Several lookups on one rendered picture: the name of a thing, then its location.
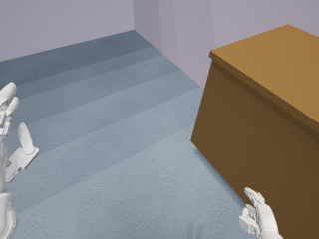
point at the right robot hand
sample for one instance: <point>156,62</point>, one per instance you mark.
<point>262,219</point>

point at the left robot forearm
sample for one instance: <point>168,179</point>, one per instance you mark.
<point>8,216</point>

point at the counter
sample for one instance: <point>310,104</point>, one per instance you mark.
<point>258,124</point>

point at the left robot hand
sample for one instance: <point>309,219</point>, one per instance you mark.
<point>22,157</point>

